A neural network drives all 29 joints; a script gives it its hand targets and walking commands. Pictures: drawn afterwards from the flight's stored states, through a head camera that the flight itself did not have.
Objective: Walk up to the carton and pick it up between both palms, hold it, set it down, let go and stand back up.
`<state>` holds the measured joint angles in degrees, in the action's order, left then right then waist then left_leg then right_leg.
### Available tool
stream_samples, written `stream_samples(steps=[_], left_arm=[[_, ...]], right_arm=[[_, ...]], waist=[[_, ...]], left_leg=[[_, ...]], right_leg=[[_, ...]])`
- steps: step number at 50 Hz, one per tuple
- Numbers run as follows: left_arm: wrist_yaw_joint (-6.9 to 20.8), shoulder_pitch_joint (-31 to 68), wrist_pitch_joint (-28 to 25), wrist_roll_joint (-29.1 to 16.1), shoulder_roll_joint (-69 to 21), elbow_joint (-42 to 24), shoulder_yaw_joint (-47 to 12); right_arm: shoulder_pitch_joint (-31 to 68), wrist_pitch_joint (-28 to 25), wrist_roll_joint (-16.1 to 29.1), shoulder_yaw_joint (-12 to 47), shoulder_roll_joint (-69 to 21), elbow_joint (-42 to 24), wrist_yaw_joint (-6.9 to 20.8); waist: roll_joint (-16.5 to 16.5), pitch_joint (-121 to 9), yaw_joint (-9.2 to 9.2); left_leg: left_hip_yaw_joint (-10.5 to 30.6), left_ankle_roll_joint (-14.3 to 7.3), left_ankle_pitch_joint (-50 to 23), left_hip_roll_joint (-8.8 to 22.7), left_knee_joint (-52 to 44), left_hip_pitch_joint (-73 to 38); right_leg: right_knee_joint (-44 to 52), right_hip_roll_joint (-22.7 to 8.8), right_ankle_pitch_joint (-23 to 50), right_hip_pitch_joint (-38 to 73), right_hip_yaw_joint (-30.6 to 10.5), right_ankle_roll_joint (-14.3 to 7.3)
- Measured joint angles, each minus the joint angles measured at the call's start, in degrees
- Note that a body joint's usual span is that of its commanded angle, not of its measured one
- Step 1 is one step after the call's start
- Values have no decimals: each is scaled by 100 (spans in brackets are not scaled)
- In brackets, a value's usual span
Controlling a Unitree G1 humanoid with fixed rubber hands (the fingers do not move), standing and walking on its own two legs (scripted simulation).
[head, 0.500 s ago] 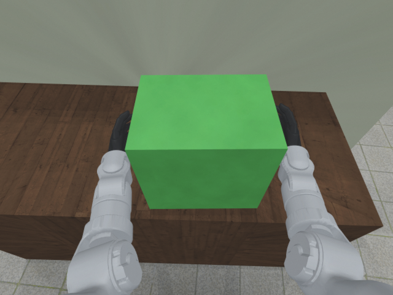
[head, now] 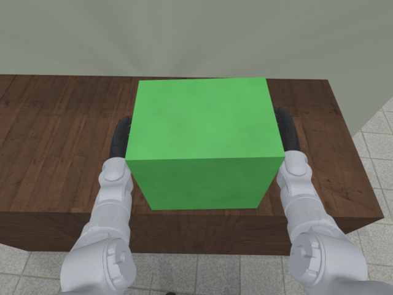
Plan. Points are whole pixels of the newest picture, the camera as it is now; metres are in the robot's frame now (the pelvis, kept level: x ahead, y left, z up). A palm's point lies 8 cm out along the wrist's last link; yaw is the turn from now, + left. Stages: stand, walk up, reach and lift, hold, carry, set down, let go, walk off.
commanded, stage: set down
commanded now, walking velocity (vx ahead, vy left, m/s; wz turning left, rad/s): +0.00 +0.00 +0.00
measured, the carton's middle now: (203, 149) +0.42 +0.00 -0.01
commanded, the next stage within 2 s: none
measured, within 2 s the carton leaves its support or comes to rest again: rests again in 0.46 s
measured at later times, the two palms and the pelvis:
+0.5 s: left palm (115, 153) +0.39 +0.19 +0.02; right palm (283, 146) +0.39 -0.16 +0.04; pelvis -0.01 +0.02 +0.00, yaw +0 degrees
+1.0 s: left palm (118, 154) +0.39 +0.19 +0.02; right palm (284, 147) +0.40 -0.17 +0.03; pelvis +0.00 +0.00 +0.00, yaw +1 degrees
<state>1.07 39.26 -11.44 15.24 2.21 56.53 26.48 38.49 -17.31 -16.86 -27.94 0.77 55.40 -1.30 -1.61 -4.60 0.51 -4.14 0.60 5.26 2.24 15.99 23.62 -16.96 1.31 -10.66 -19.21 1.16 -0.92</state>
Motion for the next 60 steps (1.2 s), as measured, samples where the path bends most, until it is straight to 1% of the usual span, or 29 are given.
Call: stream_samples(steps=[5,9,14,22,35,46,51,56,60], left_arm=[[-69,124,-185,15,101,343,-27],[-83,211,-166,72,140,482,8],[-99,286,-114,132,144,574,22],[-153,318,-91,250,40,482,23],[-157,193,-257,349,-91,338,195],[28,250,-436,357,-16,374,426],[80,339,-467,394,10,434,494],[74,394,-480,440,19,483,503],[3,449,-463,524,30,525,475]], right_arm=[[122,-61,-110,-143,2,179,11],[208,-26,-191,-294,-12,283,37],[249,17,-309,-511,-32,329,97],[200,-17,-465,-786,-45,210,247],[179,-146,-389,-689,19,226,313],[142,-193,-394,-547,-96,89,168],[116,-182,-417,-565,-138,14,124],[122,-173,-491,-646,-152,-8,131],[193,-158,-504,-694,-89,126,162]], waist=[[-13,-131,10],[-15,-103,9],[-14,-47,7],[-11,-63,21],[48,-5,64],[47,173,4],[10,187,8],[-27,137,15],[-43,132,15]], left_leg=[[2,-15,-17,-5,54,128],[0,-43,-29,-30,63,103],[-5,-76,-48,-65,60,94],[-32,-108,-18,-88,83,149],[14,-60,81,-52,139,93],[63,-31,43,-41,113,38],[48,-39,20,-41,122,96],[20,-55,9,-45,142,181],[-8,-65,17,-47,171,206]], right_leg=[[-20,-7,31,-111,3,-3],[-28,-32,43,-83,4,19],[-20,-69,63,-68,4,48],[14,-94,70,-103,-20,69],[12,-57,-17,-9,26,33],[-120,-43,-79,-12,77,6],[-169,-46,-72,-94,64,10],[-179,-53,-46,-183,38,20],[-172,-59,-26,-202,10,32]])
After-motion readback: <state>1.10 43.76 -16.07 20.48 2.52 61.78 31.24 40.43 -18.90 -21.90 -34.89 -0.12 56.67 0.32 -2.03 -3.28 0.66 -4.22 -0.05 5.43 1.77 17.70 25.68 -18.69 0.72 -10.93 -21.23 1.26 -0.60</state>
